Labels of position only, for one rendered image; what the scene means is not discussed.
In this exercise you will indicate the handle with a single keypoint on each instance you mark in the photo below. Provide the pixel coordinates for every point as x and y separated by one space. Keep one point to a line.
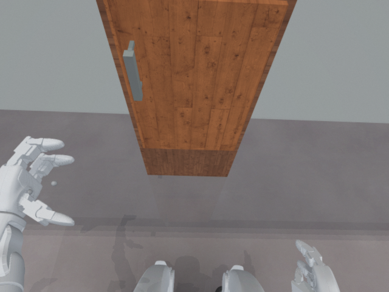
132 72

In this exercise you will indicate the cupboard door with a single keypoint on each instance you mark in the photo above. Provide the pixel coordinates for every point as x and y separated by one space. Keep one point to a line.
200 63

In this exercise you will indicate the robot right thigh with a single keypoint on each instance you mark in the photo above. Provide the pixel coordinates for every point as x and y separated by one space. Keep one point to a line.
238 280

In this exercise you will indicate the robot left hand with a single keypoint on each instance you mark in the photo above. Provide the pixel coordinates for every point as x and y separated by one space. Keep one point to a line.
15 180

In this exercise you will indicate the robot left forearm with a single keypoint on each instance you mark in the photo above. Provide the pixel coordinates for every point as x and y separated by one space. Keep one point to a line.
12 267

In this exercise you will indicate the robot right hand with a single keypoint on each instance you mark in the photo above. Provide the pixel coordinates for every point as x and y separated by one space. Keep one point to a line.
320 277

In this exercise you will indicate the robot left thigh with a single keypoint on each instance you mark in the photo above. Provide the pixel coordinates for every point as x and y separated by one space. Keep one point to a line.
157 278

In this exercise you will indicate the robot thigh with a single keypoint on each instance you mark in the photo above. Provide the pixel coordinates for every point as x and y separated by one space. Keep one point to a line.
157 278
238 280

